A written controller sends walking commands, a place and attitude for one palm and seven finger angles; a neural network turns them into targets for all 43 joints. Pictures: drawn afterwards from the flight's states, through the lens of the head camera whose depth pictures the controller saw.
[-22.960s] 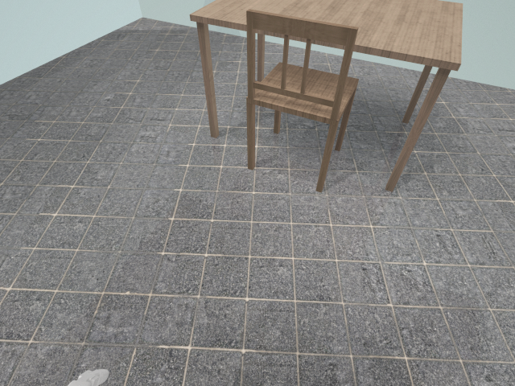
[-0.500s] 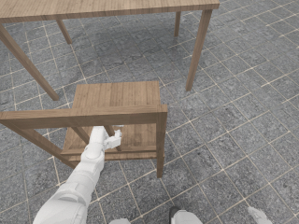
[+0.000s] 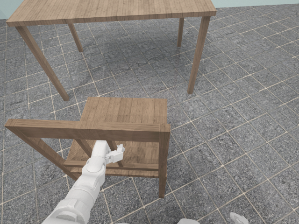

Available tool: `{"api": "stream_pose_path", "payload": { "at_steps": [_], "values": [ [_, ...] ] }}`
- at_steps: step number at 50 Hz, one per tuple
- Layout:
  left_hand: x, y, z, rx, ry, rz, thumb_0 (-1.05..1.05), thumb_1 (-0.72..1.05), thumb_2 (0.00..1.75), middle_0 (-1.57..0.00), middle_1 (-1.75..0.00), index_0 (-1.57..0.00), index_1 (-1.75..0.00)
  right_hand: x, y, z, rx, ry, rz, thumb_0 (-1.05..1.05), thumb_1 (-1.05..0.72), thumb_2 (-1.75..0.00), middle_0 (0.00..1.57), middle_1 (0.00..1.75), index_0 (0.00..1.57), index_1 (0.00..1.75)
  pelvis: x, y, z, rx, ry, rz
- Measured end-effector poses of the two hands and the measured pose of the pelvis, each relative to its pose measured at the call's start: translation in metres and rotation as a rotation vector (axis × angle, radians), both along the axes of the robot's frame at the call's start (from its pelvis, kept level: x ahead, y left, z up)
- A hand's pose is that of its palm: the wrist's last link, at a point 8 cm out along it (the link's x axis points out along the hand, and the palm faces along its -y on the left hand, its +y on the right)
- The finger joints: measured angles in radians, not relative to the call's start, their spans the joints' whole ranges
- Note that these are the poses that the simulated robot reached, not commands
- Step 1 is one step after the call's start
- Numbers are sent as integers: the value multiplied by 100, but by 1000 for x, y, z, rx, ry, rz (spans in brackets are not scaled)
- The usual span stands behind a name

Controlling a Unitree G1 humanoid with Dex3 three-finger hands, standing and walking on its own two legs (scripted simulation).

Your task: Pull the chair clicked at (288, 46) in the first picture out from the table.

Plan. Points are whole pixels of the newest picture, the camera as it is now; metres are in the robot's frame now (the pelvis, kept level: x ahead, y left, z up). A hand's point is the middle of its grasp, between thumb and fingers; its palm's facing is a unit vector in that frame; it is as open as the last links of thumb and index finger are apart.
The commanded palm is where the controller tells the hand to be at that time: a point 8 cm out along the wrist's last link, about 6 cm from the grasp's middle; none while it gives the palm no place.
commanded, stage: stop walking, hand still on the chair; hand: left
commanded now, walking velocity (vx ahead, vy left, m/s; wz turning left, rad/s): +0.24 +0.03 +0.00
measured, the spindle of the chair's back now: (89, 151) +0.35 +0.21 -0.10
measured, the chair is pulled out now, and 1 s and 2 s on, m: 0.65 0.71 0.71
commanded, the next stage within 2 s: open the thumb and straighten the fingers in 0.80 s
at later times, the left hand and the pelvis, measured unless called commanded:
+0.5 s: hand (117, 170) +0.27 +0.11 -0.06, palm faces -0.13 -0.98 -0.15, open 4.9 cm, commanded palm +0.26 +0.16 -0.05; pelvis +0.02 +0.02 +0.01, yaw -3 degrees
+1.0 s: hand (117, 169) +0.27 +0.10 -0.06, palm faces -0.07 -0.99 -0.10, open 5.1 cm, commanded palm +0.26 +0.16 -0.04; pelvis +0.02 +0.00 +0.00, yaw +0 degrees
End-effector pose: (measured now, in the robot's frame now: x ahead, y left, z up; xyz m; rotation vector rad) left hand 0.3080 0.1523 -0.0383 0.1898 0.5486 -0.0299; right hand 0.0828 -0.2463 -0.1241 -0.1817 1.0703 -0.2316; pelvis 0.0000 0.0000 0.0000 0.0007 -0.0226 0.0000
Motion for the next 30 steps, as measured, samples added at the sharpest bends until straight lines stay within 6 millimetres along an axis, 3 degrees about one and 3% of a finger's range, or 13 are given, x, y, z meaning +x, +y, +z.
{"api": "stream_pose_path", "payload": {
  "at_steps": [6, 12, 22, 30],
  "values": [
    [-29, 2, 1, -7, 21, -25, 2, 76, 82, -33, -128, -50, -145, -10, -7, 16, -47, -47, -30, 0, -90, -90, 20, 30, 20, 30, -3, 8, 5, -5, -15, -23],
    [-45, 5, -2, -22, 10, -46, 2, 76, 84, -39, -135, -50, -145, -7, 4, 19, -39, -75, -27, 0, -90, -90, 20, 30, 20, 30, 1, 13, 5, -5, -30, -31],
    [-49, 6, -3, -21, 0, -52, 2, 76, 85, -42, -138, -50, -145, 21, 31, 17, 29, -117, 7, 1, -90, -90, 20, 30, 20, 30, 13, 15, 7, 3, -13, -46],
    [-48, 6, -3, -15, 3, -53, 2, 75, 86, -43, -138, -50, -145, 46, 28, 19, 25, -134, 31, 1, -90, -90, 20, 30, 20, 30, 23, 14, 8, 8, -1, -42]
  ]
}}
